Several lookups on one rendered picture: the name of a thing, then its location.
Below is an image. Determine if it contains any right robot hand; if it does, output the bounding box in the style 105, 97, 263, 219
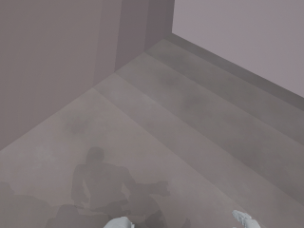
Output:
232, 210, 260, 228

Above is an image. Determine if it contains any left robot thigh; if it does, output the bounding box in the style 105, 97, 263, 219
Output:
104, 218, 135, 228

